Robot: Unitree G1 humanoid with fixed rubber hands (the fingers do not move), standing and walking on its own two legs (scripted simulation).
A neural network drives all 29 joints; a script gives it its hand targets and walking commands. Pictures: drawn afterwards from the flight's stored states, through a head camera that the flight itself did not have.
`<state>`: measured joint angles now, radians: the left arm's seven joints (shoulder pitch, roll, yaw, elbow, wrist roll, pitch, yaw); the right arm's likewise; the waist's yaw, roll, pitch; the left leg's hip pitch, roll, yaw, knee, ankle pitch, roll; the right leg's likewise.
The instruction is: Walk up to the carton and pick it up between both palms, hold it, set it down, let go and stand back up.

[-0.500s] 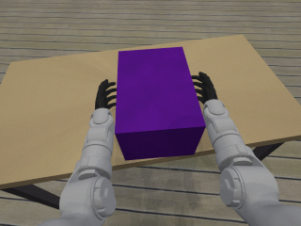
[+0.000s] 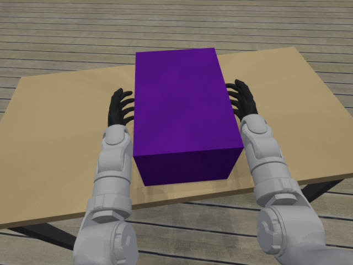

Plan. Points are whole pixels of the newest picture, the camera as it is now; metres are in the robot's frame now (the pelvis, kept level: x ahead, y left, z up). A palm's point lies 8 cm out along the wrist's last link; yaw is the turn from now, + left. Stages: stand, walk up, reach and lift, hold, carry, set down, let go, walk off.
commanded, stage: reach and lift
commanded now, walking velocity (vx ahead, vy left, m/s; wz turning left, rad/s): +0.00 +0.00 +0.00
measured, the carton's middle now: (180, 114) +0.46 +0.02 +0.07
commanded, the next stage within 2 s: none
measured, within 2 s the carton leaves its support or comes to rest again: neither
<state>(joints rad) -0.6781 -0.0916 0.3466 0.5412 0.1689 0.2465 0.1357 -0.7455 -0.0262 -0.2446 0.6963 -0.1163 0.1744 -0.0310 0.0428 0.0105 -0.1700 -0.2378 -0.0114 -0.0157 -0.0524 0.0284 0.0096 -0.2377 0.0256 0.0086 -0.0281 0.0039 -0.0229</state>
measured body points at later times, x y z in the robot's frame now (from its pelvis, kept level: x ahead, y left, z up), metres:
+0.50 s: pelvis -0.03 -0.01 +0.00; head -0.03 -0.02 +0.45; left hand +0.39 +0.15 +0.14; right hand +0.41 -0.15 +0.14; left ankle -0.03 +0.11 -0.75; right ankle -0.03 -0.10 -0.75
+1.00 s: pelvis -0.04 -0.02 +0.00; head -0.04 -0.03 +0.45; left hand +0.38 +0.13 +0.15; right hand +0.40 -0.17 +0.15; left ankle -0.03 +0.11 -0.75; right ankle -0.03 -0.10 -0.75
